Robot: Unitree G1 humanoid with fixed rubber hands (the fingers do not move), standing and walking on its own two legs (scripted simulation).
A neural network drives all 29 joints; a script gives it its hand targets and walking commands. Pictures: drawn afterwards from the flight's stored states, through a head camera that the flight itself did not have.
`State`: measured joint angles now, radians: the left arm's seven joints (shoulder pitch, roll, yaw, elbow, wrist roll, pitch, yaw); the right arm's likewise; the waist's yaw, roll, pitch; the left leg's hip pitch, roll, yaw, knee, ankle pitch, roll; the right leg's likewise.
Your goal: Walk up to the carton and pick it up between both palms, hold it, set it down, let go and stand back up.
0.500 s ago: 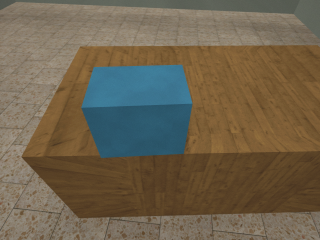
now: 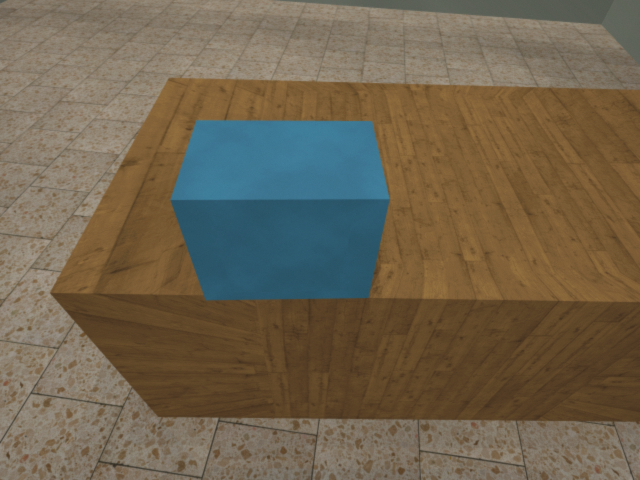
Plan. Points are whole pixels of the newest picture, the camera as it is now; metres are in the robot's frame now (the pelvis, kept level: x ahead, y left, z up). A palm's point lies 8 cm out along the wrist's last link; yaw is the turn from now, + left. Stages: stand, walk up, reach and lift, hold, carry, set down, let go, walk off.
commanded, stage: walk up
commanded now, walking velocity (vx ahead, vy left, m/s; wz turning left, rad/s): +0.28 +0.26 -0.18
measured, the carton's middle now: (286, 213) +0.53 +0.07 +0.01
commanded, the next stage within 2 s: none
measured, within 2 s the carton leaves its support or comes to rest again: neither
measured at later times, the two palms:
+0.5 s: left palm out of the picture +0.15 +0.36 -0.14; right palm out of the picture +0.00 -0.07 -0.16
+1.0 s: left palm (87, 418) +0.24 +0.36 -0.16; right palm (382, 459) +0.19 -0.08 -0.14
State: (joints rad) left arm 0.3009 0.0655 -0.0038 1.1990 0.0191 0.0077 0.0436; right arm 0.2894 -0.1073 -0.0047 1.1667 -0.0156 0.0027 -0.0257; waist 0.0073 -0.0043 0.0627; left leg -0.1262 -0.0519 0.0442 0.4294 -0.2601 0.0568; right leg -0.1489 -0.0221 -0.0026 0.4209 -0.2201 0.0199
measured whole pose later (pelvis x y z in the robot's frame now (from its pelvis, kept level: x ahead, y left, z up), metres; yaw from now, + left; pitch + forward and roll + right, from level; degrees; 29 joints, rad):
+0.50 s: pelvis +0.08 +0.12 -0.01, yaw -4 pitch -1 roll +2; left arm 0.22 0.20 0.08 1.03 0.04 -0.01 -0.01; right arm 0.43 -0.10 -0.01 1.10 -0.03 -0.03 -0.03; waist -0.01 -0.04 0.03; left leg -0.06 -0.05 0.11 0.44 -0.36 0.03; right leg -0.47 -0.11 -0.10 1.03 -0.39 -0.01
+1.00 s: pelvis +0.19 +0.14 -0.01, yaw -2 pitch -2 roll -2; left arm 0.17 0.17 0.04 1.09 0.01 0.02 0.04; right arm 0.22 -0.13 -0.02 1.13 -0.01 -0.01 -0.05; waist 0.00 -0.03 0.07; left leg -0.10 0.03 0.05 0.53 -0.39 0.02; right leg -0.14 -0.01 -0.14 0.49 -0.30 -0.02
